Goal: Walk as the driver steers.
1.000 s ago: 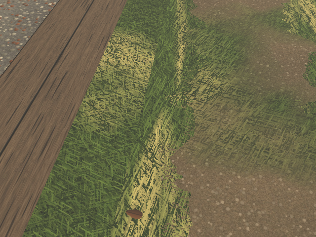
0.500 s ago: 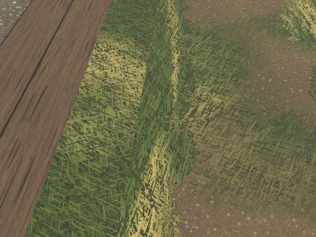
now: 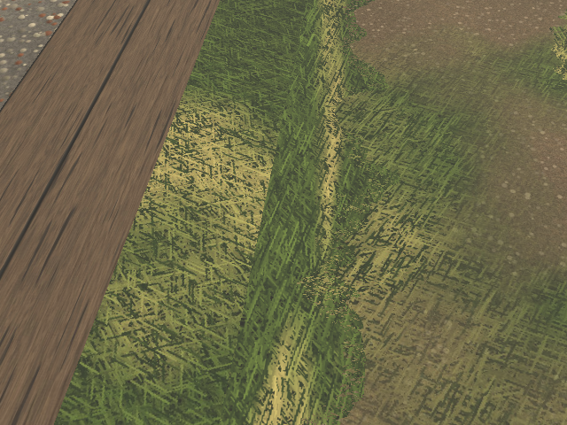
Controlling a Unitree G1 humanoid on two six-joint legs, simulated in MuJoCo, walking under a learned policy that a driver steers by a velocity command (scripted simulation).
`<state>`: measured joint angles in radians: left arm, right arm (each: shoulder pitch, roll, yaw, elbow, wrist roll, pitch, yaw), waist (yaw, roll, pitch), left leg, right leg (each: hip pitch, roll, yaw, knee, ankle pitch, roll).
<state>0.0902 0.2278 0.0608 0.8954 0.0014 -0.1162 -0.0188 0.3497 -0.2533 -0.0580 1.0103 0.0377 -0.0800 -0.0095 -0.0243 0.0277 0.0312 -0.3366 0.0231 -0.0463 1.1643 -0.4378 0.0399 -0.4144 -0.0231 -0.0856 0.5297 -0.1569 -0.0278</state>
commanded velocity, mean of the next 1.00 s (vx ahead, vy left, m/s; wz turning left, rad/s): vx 0.50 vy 0.00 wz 0.55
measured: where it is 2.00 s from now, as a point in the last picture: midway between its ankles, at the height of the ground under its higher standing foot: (141, 296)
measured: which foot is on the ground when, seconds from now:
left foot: up 0.00-0.42, down 0.44-0.94, up 0.96-1.00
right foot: down 0.00-0.44, up 0.46-0.90, down 0.92-1.00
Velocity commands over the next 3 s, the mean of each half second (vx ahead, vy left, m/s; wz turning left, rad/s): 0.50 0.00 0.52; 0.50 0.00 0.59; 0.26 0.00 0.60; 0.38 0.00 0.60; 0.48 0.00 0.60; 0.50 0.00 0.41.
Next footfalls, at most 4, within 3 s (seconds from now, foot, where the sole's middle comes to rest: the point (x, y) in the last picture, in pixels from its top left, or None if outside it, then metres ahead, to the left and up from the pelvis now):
0.44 left None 0.37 0.18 -0.77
0.92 right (249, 318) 0.73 0.12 -0.77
1.40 left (123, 330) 0.71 0.44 -0.77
1.82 right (164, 256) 0.93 0.37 -0.77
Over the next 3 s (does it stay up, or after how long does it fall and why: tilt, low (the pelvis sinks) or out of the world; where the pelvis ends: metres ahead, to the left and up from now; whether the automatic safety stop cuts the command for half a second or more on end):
stays up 0.87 0.95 0.01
